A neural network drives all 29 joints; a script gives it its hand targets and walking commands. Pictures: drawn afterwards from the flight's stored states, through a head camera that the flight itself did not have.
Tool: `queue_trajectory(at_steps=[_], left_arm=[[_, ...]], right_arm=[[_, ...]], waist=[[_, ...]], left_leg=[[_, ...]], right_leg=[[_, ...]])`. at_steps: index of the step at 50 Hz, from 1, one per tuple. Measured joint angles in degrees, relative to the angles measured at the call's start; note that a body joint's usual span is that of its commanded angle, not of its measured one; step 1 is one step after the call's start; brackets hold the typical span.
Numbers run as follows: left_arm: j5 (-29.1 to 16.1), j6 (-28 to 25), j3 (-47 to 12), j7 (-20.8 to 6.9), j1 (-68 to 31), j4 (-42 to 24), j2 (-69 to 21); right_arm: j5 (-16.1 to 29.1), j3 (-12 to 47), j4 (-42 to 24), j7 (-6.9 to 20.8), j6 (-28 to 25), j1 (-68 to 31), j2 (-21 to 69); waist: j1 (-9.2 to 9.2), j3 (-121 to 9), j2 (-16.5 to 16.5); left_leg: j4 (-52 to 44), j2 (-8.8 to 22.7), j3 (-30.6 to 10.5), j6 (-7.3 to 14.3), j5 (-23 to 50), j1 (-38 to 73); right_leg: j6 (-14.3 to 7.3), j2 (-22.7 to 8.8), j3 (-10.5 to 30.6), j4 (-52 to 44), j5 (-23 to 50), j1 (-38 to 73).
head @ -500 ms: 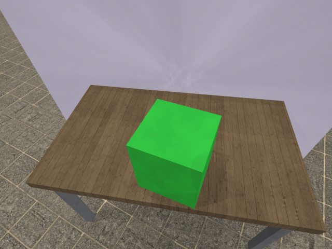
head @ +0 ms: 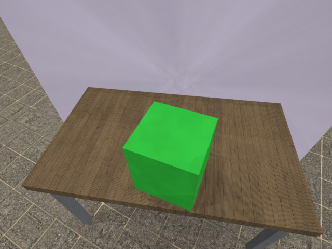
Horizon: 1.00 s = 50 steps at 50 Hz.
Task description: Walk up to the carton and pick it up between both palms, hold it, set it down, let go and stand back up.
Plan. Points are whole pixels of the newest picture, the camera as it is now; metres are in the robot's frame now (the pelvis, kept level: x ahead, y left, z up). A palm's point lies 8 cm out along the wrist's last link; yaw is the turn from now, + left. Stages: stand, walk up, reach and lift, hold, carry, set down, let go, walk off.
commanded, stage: stand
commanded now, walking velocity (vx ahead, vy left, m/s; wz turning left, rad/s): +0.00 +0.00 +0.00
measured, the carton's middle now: (172, 156) +0.42 +0.01 -0.08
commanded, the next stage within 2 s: none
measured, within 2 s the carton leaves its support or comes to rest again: neither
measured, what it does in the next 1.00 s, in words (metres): stands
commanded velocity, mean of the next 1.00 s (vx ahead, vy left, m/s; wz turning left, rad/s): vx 0.00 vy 0.00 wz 0.00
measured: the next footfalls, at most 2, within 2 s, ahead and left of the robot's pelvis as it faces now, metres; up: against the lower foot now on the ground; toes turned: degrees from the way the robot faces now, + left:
none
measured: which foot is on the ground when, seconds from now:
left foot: down 0.00-1.00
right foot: down 0.00-1.00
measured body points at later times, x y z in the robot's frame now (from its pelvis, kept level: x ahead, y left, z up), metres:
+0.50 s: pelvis +0.01 +0.00 +0.00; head +0.02 +0.00 +0.45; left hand +0.09 +0.30 -0.13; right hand +0.07 -0.29 -0.14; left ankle -0.01 +0.15 -0.75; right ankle +0.01 -0.13 -0.75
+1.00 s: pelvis +0.01 +0.00 +0.00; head +0.03 +0.00 +0.45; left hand +0.10 +0.29 -0.13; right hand +0.08 -0.29 -0.14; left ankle -0.01 +0.15 -0.75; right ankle +0.01 -0.13 -0.75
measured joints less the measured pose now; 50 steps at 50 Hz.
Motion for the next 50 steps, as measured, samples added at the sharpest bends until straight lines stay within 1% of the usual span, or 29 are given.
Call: queue_trajectory(at_steps=[10, 20, 31, 35, 40, 46, 50], left_arm=[[-0.29, -0.05, -0.13, -0.27, 0.23, -0.60, -0.02], [-0.20, 0.24, 0.25, -0.18, -0.07, 0.01, 0.48], [-0.08, 0.15, 0.38, -0.31, -0.45, 0.03, 0.55], [-0.37, 0.24, 0.39, -0.15, -0.58, -0.32, 0.41], [-0.10, 0.19, 0.27, 0.04, -0.73, -0.62, 0.26], [-0.10, 0.21, 0.11, -0.23, -0.32, -0.23, 0.09], [-0.43, 0.11, 0.23, -0.24, -0.32, -0.20, 0.13]], right_arm=[[0.11, 0.73, -0.23, 0.03, 0.02, 0.19, 0.00], [0.03, 0.84, -0.33, 0.04, -0.26, 0.39, 0.91], [0.22, 0.04, 0.12, -0.68, -0.31, -0.40, 0.26], [0.36, -0.27, 0.12, -0.21, -0.36, -1.27, -0.10], [0.30, -0.03, 0.35, -0.42, -0.25, -1.71, -0.37], [-0.01, 0.06, 0.38, 0.21, -0.18, -1.59, -0.24], [0.24, 0.03, 0.76, 0.10, -0.14, -1.40, -0.14]], waist=[[0.09, -0.38, 0.02], [-0.43, 0.02, -0.44], [-0.06, 0.33, -0.09], [-0.29, 0.53, 0.02], [-0.09, 0.53, 0.01], [-0.23, 0.34, 0.03], [-0.19, 0.60, -0.27]], left_leg=[[0.66, 0.50, 0.44, -0.09, -0.49, -0.59], [0.80, 0.35, 0.80, 0.02, -0.91, -0.59], [-0.20, 0.11, 1.19, 0.17, -0.85, 0.46], [-0.45, 0.10, 1.28, 0.19, -0.73, 0.89], [-0.95, 0.04, 1.42, 0.24, -0.51, 1.40], [-0.76, 0.26, 1.55, 0.17, -0.69, 1.12], [-1.17, 0.28, 1.51, 0.12, -0.40, 1.18]], right_leg=[[0.00, 0.47, 0.43, -0.35, 0.23, -0.34], [0.11, 0.30, 0.78, 0.36, -0.41, -0.73], [0.30, 0.00, 1.05, 0.11, -0.64, -0.14], [0.35, -0.04, 1.09, -0.11, -0.56, 0.27], [0.38, -0.13, 1.20, -0.26, -0.46, 0.57], [0.34, 0.07, 1.29, -0.53, -0.27, 0.42], [0.33, 0.05, 1.21, -0.84, -0.12, 0.47]])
